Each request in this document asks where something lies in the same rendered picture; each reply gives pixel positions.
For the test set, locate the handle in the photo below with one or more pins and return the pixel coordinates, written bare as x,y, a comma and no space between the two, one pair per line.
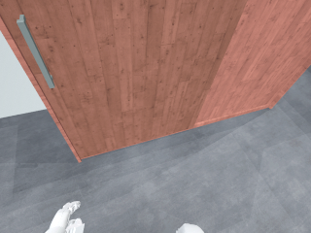
21,23

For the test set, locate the wardrobe door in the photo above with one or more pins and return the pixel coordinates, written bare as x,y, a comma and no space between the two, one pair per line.
271,42
125,71

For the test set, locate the robot left hand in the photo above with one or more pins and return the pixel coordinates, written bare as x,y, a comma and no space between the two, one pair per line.
62,218

